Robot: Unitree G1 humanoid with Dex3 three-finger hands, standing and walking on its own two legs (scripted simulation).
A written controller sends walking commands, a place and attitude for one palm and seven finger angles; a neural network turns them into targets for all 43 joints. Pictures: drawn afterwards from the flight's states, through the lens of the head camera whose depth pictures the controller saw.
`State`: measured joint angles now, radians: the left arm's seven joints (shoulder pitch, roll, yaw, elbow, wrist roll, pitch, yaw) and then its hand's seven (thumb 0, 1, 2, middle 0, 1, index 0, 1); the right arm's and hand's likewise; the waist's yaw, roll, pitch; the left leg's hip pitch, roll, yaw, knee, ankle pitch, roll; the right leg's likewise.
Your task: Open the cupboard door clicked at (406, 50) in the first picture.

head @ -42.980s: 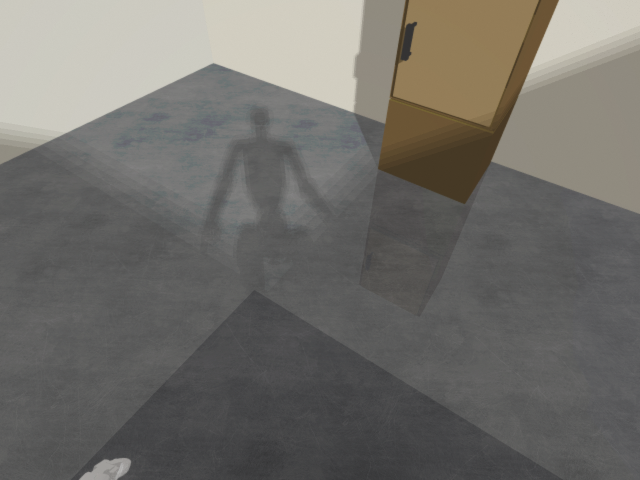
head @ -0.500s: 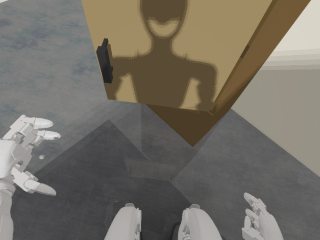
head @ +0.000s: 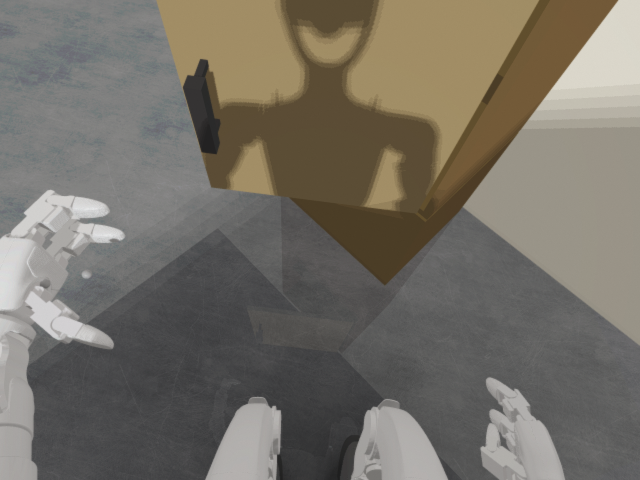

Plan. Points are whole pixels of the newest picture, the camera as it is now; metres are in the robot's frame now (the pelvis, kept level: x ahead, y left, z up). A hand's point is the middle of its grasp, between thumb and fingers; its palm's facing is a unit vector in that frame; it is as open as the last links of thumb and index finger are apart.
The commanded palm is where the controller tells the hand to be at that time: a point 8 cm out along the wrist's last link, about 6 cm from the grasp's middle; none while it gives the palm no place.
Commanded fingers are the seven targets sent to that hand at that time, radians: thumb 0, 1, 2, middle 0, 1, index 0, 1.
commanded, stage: move the hooked fingers beside the handle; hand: left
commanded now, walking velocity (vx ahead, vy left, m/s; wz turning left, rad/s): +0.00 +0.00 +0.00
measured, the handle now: (206, 108) +0.60 +0.21 +0.02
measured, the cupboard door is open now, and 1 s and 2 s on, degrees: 40 40 40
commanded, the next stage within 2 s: none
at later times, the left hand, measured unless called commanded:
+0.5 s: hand (114, 214) +0.40 +0.28 +0.03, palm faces -0.06 -1.00 -0.03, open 14.0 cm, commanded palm +0.39 +0.32 +0.04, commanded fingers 0.00 -0.50 0.30 -0.30 -1.20 -0.30 -1.20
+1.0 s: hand (142, 161) +0.48 +0.27 +0.04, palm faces -0.03 -1.00 -0.04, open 14.0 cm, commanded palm +0.47 +0.30 +0.03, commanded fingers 0.00 -0.50 0.30 -0.30 -1.20 -0.30 -1.20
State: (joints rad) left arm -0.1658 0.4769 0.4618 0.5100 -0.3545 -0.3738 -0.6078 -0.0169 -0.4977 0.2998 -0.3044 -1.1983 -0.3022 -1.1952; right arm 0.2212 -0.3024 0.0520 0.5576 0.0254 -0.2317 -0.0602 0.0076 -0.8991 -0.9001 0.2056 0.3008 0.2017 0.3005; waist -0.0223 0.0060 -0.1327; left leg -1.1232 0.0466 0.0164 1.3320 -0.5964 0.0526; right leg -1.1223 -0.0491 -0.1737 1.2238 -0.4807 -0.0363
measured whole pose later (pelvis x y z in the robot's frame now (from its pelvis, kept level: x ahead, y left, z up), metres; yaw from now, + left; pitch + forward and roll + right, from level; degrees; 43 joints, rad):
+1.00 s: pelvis +0.00 +0.00 -0.01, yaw -2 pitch +28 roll -4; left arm -0.77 0.67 0.54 1.10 -0.15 -0.42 -0.53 -0.02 -0.50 0.30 -0.30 -1.20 -0.30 -1.20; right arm 0.31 -0.31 0.07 0.60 0.00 -0.03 -0.03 0.00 -0.90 -0.90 0.21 0.30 0.20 0.30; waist -0.15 0.01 -0.13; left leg -1.25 0.06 0.03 1.35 -0.59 0.05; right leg -1.26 -0.03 -0.16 1.24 -0.46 -0.04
